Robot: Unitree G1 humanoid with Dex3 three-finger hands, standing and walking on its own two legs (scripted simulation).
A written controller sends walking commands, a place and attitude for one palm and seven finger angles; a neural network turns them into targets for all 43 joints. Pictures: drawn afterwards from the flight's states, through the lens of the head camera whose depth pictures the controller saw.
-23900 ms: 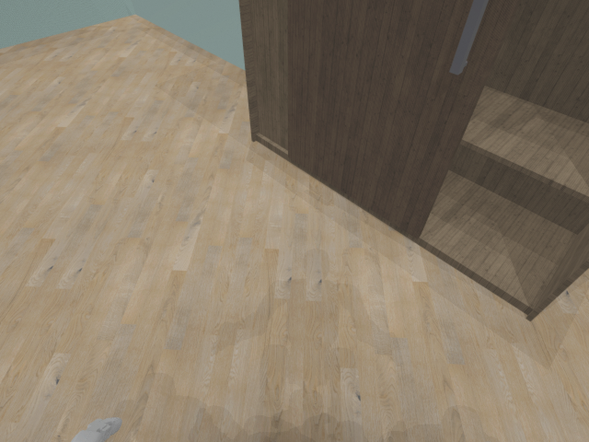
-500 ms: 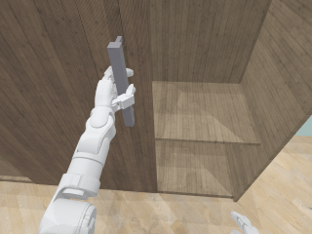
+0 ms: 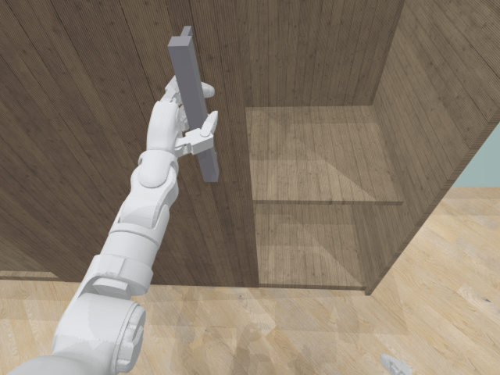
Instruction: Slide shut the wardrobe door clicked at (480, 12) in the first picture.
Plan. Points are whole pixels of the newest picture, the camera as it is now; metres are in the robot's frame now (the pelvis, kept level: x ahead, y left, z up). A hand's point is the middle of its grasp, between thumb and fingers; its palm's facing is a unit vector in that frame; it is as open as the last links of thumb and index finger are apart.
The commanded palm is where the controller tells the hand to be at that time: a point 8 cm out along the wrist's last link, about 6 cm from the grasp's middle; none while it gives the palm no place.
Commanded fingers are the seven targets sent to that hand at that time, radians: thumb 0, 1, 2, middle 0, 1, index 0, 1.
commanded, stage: step sideways, sliding the door along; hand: left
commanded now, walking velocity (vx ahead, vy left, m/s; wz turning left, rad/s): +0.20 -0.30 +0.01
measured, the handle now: (201, 114) +0.48 +0.10 +0.16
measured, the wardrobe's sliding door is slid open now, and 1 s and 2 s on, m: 0.42 0.19 0.00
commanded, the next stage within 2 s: stop walking and hold the door there in 1.82 s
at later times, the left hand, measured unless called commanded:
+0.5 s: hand (238, 130) +0.44 +0.03 +0.16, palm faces +0.20 -0.97 -0.11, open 6.5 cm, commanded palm +0.41 +0.01 +0.17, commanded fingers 0.00 0.90 0.90 -0.45 -1.40 -0.45 -1.40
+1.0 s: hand (362, 131) +0.43 -0.15 +0.16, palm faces +0.18 -0.98 -0.12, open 6.6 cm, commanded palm +0.40 -0.15 +0.17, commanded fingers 0.00 0.90 0.90 -0.45 -1.40 -0.45 -1.40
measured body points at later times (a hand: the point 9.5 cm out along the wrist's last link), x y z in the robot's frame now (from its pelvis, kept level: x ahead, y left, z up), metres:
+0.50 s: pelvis +0.02 -0.13 -0.02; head +0.08 -0.14 +0.43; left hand +0.42 +0.09 +0.17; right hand +0.20 -0.31 -0.14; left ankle +0.01 +0.09 -0.72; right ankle +0.11 -0.26 -0.73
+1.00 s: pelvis +0.06 -0.30 -0.01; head +0.15 -0.31 +0.43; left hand +0.42 -0.10 +0.17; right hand +0.32 -0.45 -0.12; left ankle +0.02 -0.05 -0.71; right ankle +0.10 -0.41 -0.73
